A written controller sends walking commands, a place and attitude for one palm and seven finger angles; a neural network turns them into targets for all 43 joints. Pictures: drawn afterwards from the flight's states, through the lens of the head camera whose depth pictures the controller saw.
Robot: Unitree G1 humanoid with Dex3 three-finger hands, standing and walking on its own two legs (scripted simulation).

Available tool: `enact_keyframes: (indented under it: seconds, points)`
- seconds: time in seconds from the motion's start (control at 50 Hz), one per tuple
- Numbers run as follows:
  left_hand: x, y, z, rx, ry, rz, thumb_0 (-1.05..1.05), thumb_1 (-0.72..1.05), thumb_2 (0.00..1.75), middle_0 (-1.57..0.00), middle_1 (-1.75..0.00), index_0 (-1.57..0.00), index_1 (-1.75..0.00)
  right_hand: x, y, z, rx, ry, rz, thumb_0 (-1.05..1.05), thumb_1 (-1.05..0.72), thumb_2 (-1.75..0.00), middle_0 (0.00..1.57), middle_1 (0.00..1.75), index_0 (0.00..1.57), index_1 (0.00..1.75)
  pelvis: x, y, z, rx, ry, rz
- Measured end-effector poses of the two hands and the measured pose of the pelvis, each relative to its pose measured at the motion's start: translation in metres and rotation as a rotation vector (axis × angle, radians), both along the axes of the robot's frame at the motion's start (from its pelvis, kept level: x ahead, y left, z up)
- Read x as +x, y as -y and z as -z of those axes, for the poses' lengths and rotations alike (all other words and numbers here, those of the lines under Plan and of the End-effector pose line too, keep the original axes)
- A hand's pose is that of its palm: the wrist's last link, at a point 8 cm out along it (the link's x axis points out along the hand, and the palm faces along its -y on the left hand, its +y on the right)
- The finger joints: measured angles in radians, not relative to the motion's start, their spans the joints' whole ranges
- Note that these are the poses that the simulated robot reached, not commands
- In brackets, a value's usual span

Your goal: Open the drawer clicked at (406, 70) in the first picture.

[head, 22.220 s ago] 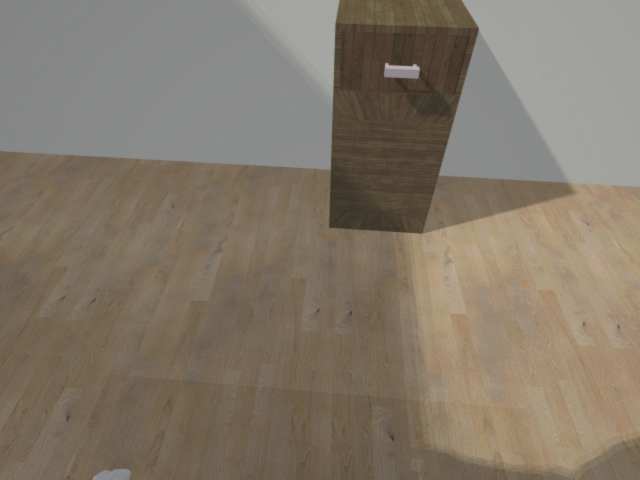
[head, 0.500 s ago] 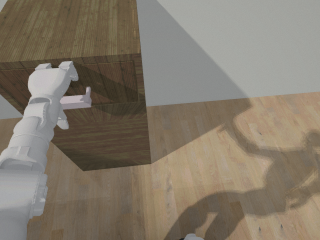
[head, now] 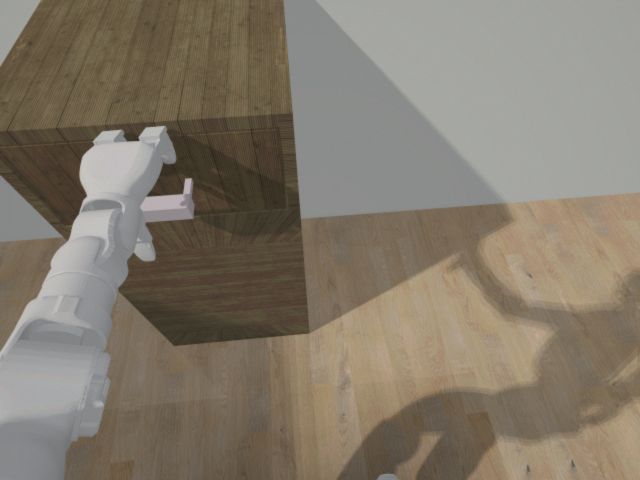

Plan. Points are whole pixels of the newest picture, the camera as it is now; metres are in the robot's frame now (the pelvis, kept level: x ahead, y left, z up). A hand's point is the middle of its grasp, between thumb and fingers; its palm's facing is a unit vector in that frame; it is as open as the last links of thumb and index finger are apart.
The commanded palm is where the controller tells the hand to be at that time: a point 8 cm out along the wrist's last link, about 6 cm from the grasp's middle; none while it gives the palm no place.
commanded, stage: move the hooked fingers above the handle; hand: left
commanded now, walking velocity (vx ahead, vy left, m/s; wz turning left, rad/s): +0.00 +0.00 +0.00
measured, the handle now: (157, 197) +0.52 +0.24 +0.00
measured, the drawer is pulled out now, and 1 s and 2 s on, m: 0.00 0.00 0.00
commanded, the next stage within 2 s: lower the fingers behind the handle in 0.74 s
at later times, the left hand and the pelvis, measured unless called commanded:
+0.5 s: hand (131, 200) +0.46 +0.24 +0.07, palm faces +0.00 -0.01 -1.00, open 13.8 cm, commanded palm +0.43 +0.25 +0.12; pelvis +0.00 -0.02 +0.00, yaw +0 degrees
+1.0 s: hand (126, 204) +0.46 +0.25 +0.06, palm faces -0.04 +0.01 -1.00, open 13.8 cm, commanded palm +0.44 +0.24 +0.11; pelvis +0.00 -0.01 +0.00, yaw +0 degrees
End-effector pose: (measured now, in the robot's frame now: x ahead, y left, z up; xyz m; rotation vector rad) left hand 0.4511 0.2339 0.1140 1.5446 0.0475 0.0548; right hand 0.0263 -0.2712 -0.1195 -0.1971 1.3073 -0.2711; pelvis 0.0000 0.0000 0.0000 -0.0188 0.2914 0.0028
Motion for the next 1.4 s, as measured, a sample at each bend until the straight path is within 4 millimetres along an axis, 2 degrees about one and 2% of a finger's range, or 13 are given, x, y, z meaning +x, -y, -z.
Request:
enact_keyframes:
  seconds: [0.16,0.28,0.46,0.62,0.72,0.8,0.94,1.02,1.1,1.24,1.32,1.4]
  points:
    - [-0.006,-0.004,-0.002,0.014,-0.055,-0.056,0.0,-0.49,0.31,-0.33,-1.21,-0.34,-1.21,0.009,0.001,-0.001,0.019,0.031,0.014,0.0,-0.9,-0.9,0.2,0.3,0.2,0.3,0.003,0.006,-0.004,0.006,0.019,0.013]
    - [-0.017,-0.003,0.0,0.022,-0.08,-0.023,0.0,-0.49,0.3,-0.33,-1.2,-0.33,-1.2,0.017,0.007,-0.004,0.008,0.047,-0.003,0.0,-0.9,-0.9,0.2,0.3,0.2,0.3,0.003,0.011,-0.006,0.008,0.035,0.002]
    - [-0.018,-0.001,-0.007,0.013,-0.01,-0.008,0.0,-0.49,0.3,-0.32,-1.2,-0.33,-1.2,0.025,0.017,-0.004,-0.014,0.062,-0.022,0.0,-0.9,-0.9,0.2,0.3,0.2,0.3,0.0,0.016,-0.004,0.01,0.03,-0.006]
    - [-0.017,-0.01,-0.008,0.03,-0.063,-0.071,0.0,-0.49,0.3,-0.32,-1.2,-0.32,-1.2,0.021,0.017,-0.004,-0.003,0.062,-0.009,0.0,-0.9,-0.9,0.2,0.3,0.2,0.3,0.001,0.016,-0.006,0.011,0.032,0.0]
    - [-0.022,0.003,-0.001,0.007,-0.089,0.002,-0.01,-0.49,0.3,-0.32,-1.2,-0.32,-1.2,0.017,0.015,-0.005,-0.006,0.053,-0.007,0.0,-0.9,-0.9,0.2,0.3,0.2,0.3,0.001,0.015,-0.006,0.01,0.041,-0.003]
    - [-0.021,0.01,-0.001,-0.009,-0.043,0.051,0.0,-0.49,0.3,-0.32,-1.2,-0.32,-1.2,0.015,0.013,-0.004,-0.012,0.05,-0.008,0.0,-0.9,-0.9,0.2,0.3,0.2,0.3,-0.001,0.014,-0.005,0.01,0.038,-0.002]
    - [-0.012,-0.006,-0.008,0.038,0.008,-0.046,0.0,-0.49,0.3,-0.32,-1.2,-0.32,-1.2,0.009,0.009,0.001,0.006,0.039,-0.004,0.0,-0.9,-0.9,0.2,0.3,0.2,0.3,-0.004,0.011,-0.002,0.011,0.018,0.004]
    - [-0.013,-0.014,0.001,0.037,-0.07,-0.094,0.0,-0.49,0.31,-0.32,-1.2,-0.32,-1.2,0.004,0.006,0.002,0.015,0.027,0.004,0.0,-0.9,-0.9,0.2,0.3,0.2,0.3,-0.004,0.009,-0.003,0.009,0.015,0.007]
    - [-0.017,-0.01,0.015,0.012,-0.135,-0.047,0.0,-0.49,0.31,-0.32,-1.2,-0.32,-1.2,-0.001,0.006,-0.002,-0.002,0.017,0.012,0.0,-0.9,-0.9,0.2,0.3,0.2,0.3,-0.003,0.008,-0.003,0.007,0.017,0.006]
    - [-0.018,0.004,0.022,-0.027,-0.037,0.077,0.0,-0.49,0.3,-0.32,-1.2,-0.32,-1.2,-0.006,0.009,-0.002,-0.033,-0.003,0.004,0.0,-0.9,-0.9,0.2,0.3,0.2,0.3,-0.004,0.005,0.003,0.002,-0.002,0.003]
    - [-0.015,-0.006,0.027,0.0,0.006,0.01,0.0,-0.49,0.3,-0.32,-1.2,-0.32,-1.2,-0.008,0.008,0.005,-0.02,-0.016,-0.004,0.0,-0.9,-0.9,0.2,0.3,0.2,0.3,-0.007,0.004,0.007,0.002,-0.024,0.004]
    - [-0.013,-0.016,0.037,0.045,-0.037,-0.073,0.0,-0.49,0.31,-0.32,-1.2,-0.32,-1.2,-0.011,0.005,0.009,-0.002,-0.025,0.0,0.0,-0.9,-0.9,0.2,0.3,0.2,0.3,-0.009,0.003,0.009,0.0,-0.039,0.002]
